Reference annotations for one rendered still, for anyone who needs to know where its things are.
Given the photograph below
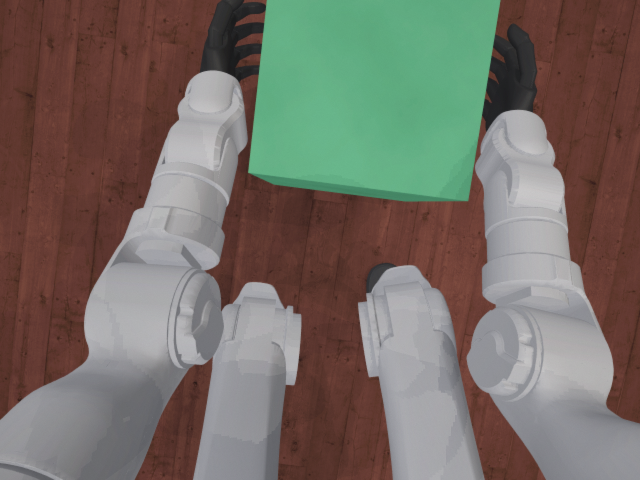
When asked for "robot right forearm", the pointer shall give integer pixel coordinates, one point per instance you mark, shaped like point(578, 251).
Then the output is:
point(528, 256)

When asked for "robot left upper arm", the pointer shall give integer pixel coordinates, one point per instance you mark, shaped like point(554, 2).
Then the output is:
point(146, 325)

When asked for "robot left forearm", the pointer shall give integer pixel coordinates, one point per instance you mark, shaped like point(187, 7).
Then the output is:
point(180, 223)

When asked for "left robot hand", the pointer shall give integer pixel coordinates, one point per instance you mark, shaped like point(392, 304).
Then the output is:
point(220, 53)

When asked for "robot right upper arm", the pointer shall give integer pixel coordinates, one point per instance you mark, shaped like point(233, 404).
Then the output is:
point(550, 376)

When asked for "robot left shin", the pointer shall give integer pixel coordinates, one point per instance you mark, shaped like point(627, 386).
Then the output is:
point(230, 312)

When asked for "carton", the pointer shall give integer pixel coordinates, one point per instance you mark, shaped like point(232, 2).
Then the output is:
point(376, 98)

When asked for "robot right foot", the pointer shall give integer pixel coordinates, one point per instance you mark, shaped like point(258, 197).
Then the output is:
point(375, 274)

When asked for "right robot hand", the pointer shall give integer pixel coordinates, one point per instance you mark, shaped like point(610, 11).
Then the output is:
point(516, 77)

